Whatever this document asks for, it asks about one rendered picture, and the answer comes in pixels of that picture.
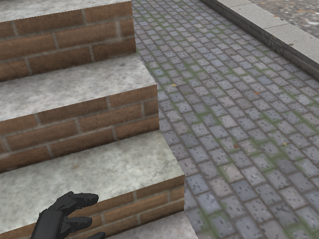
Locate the stairs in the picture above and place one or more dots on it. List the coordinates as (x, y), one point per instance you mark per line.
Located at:
(79, 111)

